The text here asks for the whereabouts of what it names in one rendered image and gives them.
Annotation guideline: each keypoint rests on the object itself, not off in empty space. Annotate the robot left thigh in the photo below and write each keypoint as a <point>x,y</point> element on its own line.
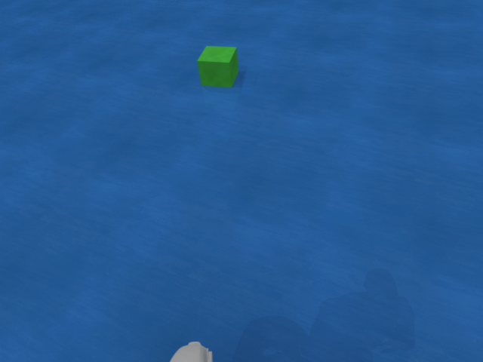
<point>192,353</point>

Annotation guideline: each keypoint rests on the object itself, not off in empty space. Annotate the carton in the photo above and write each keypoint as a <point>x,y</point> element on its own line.
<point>218,66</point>

